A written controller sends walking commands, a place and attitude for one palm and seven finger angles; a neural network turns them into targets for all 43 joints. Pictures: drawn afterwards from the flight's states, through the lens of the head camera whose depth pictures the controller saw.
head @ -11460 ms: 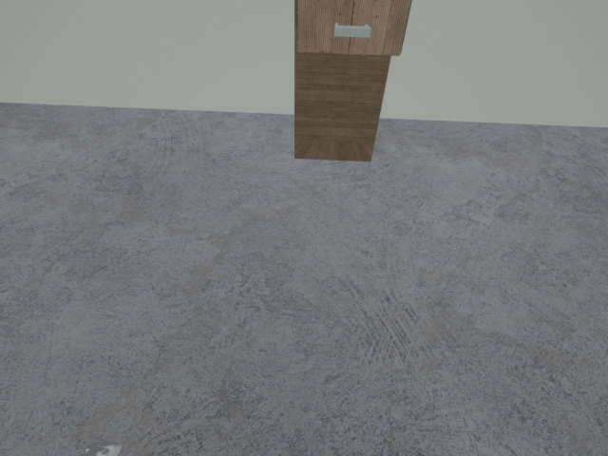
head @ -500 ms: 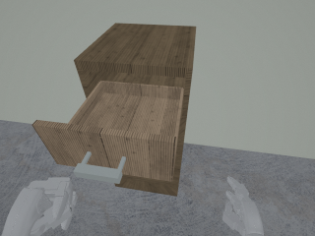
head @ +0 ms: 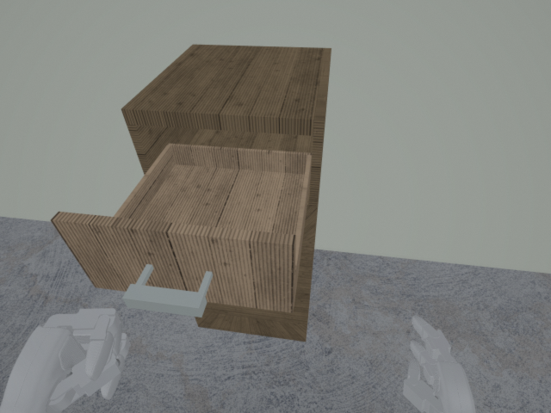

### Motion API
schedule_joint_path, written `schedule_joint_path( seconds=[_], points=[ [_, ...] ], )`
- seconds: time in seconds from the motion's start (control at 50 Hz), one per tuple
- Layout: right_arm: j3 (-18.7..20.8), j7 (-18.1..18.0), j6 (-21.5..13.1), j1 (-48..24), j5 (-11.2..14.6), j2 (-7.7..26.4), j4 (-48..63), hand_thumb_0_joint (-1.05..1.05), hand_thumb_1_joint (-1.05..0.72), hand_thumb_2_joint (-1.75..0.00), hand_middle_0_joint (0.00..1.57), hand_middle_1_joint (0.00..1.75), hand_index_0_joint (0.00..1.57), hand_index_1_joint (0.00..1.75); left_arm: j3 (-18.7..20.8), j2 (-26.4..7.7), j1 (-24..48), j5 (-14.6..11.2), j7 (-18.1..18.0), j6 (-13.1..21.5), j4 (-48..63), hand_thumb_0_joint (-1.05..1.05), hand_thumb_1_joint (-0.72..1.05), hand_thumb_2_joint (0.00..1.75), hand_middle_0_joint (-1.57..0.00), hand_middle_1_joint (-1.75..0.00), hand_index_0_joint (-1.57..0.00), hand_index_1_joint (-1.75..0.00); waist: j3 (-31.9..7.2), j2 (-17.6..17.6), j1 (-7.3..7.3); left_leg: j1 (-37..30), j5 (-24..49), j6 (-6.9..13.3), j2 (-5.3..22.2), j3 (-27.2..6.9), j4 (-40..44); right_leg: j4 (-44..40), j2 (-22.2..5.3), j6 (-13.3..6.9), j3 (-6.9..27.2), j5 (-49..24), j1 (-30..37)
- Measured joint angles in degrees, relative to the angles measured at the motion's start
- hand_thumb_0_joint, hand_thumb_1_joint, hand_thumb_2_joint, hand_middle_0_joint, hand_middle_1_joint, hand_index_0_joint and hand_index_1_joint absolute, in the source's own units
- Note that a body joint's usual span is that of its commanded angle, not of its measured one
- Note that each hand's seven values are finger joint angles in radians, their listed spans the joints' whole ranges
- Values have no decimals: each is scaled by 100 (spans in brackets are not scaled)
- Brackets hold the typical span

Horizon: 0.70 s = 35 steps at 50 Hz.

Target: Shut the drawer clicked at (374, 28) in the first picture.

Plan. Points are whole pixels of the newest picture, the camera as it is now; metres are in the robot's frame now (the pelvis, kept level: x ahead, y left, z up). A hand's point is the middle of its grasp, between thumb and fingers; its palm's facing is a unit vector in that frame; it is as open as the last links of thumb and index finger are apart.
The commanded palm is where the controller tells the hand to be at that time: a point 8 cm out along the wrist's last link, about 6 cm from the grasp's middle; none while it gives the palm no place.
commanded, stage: bring the fist close to the handle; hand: left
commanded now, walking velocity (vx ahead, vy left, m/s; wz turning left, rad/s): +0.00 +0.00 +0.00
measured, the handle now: (171, 287) +0.29 +0.21 +0.04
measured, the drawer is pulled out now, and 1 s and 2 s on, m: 0.29 0.29 0.26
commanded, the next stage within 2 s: push the drawer shut in 1.38 s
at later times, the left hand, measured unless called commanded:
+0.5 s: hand (140, 347) +0.17 +0.19 +0.08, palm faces +0.02 -1.00 -0.07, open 3.2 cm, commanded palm +0.13 +0.25 +0.09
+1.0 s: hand (162, 345) +0.20 +0.19 +0.04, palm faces -0.01 -1.00 -0.05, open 3.2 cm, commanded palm +0.17 +0.24 +0.04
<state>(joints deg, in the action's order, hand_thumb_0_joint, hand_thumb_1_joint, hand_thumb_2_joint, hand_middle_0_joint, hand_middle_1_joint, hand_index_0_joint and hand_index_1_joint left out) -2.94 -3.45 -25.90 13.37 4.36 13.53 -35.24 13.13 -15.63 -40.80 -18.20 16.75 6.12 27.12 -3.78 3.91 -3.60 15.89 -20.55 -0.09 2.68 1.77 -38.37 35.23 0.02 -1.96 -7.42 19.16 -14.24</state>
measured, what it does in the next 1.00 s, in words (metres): stands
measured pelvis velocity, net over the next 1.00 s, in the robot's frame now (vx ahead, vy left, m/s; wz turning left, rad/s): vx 0.00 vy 0.02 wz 0.00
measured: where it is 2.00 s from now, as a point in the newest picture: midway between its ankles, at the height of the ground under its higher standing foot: outside the picture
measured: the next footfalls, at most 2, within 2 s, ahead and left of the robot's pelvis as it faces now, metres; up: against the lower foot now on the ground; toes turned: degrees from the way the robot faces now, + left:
none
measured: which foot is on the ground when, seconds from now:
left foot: down 0.00-1.00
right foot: down 0.00-1.00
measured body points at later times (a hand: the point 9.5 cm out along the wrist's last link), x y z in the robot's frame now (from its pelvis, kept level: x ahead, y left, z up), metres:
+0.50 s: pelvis +0.00 +0.00 -0.01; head +0.00 -0.01 +0.44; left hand +0.17 +0.25 +0.09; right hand +0.19 -0.23 -0.06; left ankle +0.00 +0.12 -0.72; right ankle +0.00 -0.10 -0.72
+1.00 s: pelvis +0.00 +0.02 -0.03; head +0.04 +0.02 +0.42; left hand +0.19 +0.24 +0.04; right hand +0.18 -0.21 -0.10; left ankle +0.00 +0.12 -0.72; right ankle +0.00 -0.10 -0.72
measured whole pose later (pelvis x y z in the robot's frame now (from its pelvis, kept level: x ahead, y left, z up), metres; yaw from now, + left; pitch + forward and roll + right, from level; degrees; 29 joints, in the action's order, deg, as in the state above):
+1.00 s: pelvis +0.00 +0.02 -0.03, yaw +0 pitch +8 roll -1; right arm -1.2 -1.8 -17.4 13.0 1.0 13.1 -33.4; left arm 6.6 -11.2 -27.7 -13.2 12.8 17.6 8.2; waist -4.3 1.8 -0.2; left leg 33.9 -25.5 1.5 1.3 2.1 -51.3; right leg 49.1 -2.3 -0.7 -6.7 24.4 -32.6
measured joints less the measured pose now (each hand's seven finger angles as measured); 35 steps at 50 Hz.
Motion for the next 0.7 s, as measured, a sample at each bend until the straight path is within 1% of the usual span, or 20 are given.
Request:
schedule_joint_path(
  seconds=[0.12, 0.26, 0.4, 0.54, 0.7],
  points=[
    [3, -35, -20, -30, -25, -6, -51, 2, -90, -90, 20, 30, 20, 30, -50, 88, 202, 1, -22, 55, -321, 1, 89, 90, -140, -160, -140, -160, 51, 13, 13, 70, 16, -11, 8, -13, -19, 19, 7, -12, -10, -10, -67],
    [58, -31, 21, -27, -105, 15, -117, 2, -90, -90, 20, 30, 20, 30, -140, 154, 448, 130, -35, 232, -747, 1, 90, 90, -140, -160, -140, -160, 64, -58, 50, 248, -6, -10, -3, -10, -90, 131, -10, -14, -4, 35, -263],
    [133, -22, 122, -16, -149, 57, -159, 2, -90, -90, 20, 30, 20, 30, -113, 205, 690, 142, -3, 436, -1147, 1, 90, 90, -140, -160, -140, -160, 64, -94, 114, 426, -74, 9, -21, 4, -207, 264, -37, 6, 14, 104, -453],
    [184, 35, 228, -14, -205, 61, -132, 2, -90, -90, 20, 30, 20, 30, -245, 307, 832, 217, -20, 601, -1391, 1, 90, 90, -140, -160, -140, -160, 54, -137, 186, 656, -141, 52, -71, 31, -347, 450, -99, 47, 45, 184, -705],
    [197, 96, 416, -36, -270, 12, -56, 2, -90, -90, 20, 30, 20, 30, -360, 377, 977, 311, -127, 826, -1570, 1, 90, 90, -140, -160, -140, -160, 49, -179, 249, 1000, -251, 98, -112, 34, -616, 723, -159, 89, 55, 292, -1045]
  ],
)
